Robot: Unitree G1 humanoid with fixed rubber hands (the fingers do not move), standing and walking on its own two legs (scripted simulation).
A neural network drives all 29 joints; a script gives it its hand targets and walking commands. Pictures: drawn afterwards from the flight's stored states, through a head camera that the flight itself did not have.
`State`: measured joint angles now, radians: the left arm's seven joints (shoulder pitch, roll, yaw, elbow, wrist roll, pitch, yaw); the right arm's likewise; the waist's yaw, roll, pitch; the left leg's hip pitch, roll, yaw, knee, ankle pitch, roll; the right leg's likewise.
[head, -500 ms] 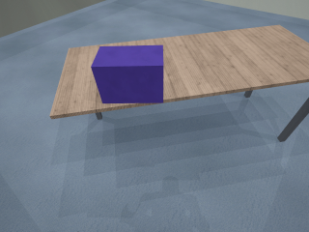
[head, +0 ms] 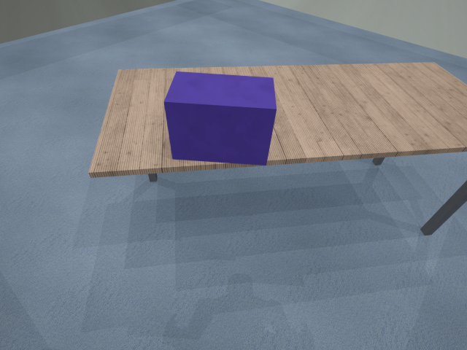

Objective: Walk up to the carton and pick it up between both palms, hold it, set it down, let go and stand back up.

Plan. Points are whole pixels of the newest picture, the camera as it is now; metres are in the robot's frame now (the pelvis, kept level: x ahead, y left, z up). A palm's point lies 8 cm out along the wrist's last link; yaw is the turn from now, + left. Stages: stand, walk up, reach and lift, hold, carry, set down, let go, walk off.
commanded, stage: walk up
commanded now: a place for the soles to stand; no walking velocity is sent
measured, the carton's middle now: (222, 119) +0.74 +0.07 -0.01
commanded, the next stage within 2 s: none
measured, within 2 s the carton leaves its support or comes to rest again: neither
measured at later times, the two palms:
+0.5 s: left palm (73, 329) +0.19 +0.31 -0.11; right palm out of the picture +0.17 -0.26 -0.09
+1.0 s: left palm (89, 284) +0.29 +0.32 -0.14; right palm (359, 289) +0.29 -0.25 -0.10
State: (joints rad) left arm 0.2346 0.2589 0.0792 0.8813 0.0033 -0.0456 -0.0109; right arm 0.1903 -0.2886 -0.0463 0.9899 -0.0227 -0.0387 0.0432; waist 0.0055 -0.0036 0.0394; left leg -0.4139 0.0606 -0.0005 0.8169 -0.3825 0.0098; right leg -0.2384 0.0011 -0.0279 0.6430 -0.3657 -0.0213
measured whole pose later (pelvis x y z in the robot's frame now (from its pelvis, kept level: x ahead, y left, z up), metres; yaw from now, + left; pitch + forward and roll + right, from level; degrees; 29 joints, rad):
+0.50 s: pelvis +0.12 +0.02 +0.01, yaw +2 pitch -3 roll +0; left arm 0.22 0.33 0.08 0.88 0.00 -0.02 -0.04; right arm 0.34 -0.29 -0.05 0.89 -0.03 -0.10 0.02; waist 0.00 -0.06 0.07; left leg -0.11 -0.02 0.01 0.54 -0.37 0.04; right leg -0.43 -0.04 -0.02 0.84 -0.38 -0.02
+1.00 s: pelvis +0.24 +0.04 -0.01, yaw +5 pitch -3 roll -2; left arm 0.23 0.33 0.07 0.88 0.00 -0.02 -0.04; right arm 0.35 -0.29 -0.05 0.87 -0.02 -0.11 0.00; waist 0.00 -0.03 0.08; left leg -0.42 0.03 0.02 0.75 -0.27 0.02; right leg -0.36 -0.02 -0.07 0.98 -0.44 -0.02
